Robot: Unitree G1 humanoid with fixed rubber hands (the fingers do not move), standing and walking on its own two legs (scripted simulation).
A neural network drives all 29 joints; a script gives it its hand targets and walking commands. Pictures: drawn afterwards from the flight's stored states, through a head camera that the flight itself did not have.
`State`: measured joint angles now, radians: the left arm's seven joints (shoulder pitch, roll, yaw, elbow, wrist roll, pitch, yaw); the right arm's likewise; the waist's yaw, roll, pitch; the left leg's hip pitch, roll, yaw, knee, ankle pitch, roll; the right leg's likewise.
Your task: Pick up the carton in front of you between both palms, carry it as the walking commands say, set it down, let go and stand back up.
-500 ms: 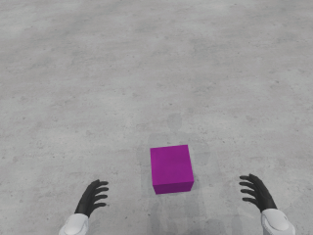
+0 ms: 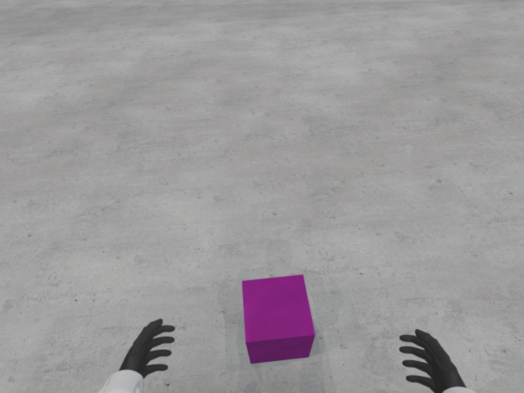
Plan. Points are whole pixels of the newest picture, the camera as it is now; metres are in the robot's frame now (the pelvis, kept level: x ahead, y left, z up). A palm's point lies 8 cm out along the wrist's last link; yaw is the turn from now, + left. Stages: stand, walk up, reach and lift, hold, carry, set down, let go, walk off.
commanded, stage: let go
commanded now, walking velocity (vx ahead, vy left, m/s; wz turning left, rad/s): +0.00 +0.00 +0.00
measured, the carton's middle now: (276, 320) +0.45 +0.01 -0.65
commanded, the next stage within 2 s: stand in 0.06 s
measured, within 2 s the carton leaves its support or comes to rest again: neither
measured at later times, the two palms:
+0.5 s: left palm (103, 383) +0.15 +0.29 -0.10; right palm out of the picture +0.15 -0.28 -0.08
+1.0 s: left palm out of the picture +0.13 +0.30 -0.10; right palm out of the picture +0.13 -0.29 -0.08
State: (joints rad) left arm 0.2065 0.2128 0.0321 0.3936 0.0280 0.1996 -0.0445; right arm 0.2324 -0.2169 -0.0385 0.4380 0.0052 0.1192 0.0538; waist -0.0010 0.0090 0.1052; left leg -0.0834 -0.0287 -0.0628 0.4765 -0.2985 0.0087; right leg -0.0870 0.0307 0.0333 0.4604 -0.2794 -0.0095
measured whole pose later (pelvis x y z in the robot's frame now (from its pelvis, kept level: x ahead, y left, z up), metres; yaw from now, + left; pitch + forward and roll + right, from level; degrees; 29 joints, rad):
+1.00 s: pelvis +0.01 +0.01 +0.00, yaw +0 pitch -2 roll +0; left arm 0.15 0.36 0.02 0.87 0.03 -0.01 0.02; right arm 0.16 -0.36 -0.02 0.85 -0.03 0.00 -0.02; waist 0.00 -0.01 0.02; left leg -0.12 -0.04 -0.06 0.44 -0.28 0.02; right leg -0.13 0.01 0.04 0.43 -0.27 0.00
